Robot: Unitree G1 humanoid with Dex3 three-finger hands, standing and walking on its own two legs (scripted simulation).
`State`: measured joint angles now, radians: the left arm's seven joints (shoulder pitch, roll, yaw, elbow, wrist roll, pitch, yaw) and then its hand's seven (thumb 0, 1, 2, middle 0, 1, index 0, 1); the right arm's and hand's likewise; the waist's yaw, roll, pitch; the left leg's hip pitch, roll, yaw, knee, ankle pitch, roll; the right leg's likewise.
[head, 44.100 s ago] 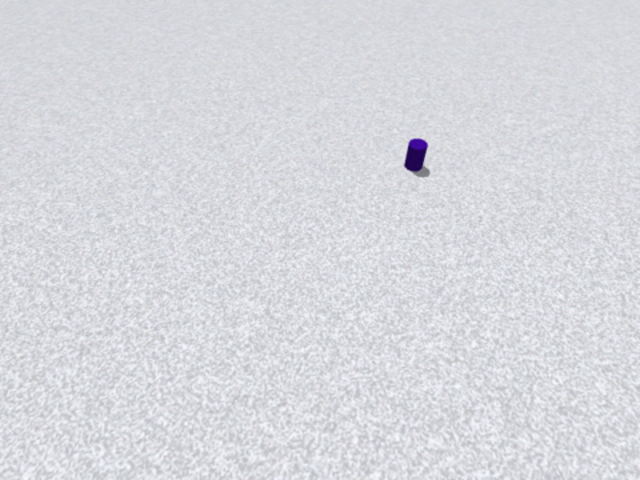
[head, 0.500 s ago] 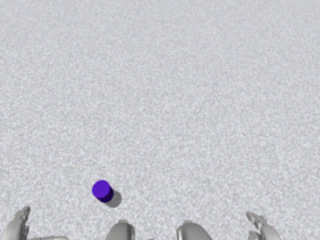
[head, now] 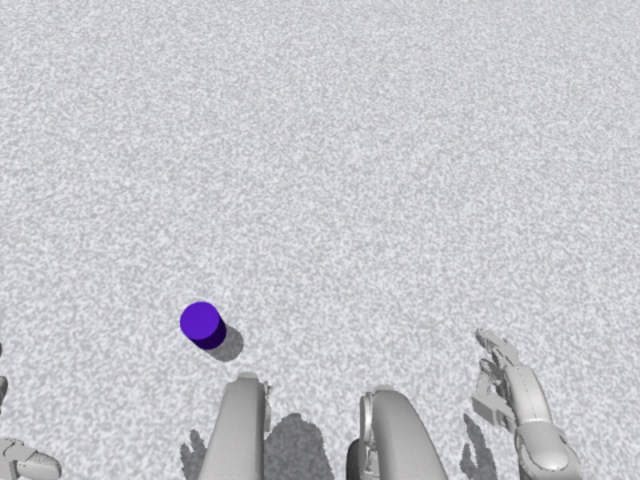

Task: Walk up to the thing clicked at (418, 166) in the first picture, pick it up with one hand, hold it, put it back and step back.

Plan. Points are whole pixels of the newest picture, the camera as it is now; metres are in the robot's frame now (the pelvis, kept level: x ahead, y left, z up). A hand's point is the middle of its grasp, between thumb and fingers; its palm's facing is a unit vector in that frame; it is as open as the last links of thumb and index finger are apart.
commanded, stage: go down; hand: left
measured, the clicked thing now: (204, 326) +0.40 +0.26 -0.54
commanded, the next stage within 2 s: none
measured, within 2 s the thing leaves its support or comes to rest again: neither
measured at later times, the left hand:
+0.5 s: hand (32, 364) +0.26 +0.41 -0.17, palm faces +0.28 -0.94 -0.18, open 17.6 cm
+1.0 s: hand (29, 353) +0.27 +0.43 -0.20, palm faces +0.30 -0.95 -0.13, open 17.2 cm
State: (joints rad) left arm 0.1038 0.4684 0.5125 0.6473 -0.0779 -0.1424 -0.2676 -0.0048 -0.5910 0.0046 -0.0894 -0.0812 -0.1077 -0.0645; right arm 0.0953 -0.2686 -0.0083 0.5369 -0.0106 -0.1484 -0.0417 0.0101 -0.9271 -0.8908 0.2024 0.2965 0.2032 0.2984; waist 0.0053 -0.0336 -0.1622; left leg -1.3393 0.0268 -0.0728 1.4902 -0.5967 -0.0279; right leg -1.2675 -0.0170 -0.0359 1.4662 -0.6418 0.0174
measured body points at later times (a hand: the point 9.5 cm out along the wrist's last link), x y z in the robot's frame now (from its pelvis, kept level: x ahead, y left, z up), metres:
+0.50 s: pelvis -0.04 +0.00 -0.14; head +0.16 +0.04 +0.27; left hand +0.24 +0.46 -0.15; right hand +0.14 -0.27 -0.25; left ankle +0.05 +0.13 -0.57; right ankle +0.03 -0.13 -0.57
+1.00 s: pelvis -0.06 +0.00 -0.20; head +0.15 +0.05 +0.20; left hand +0.25 +0.48 -0.18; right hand +0.13 -0.28 -0.30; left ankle +0.05 +0.13 -0.57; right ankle +0.02 -0.13 -0.57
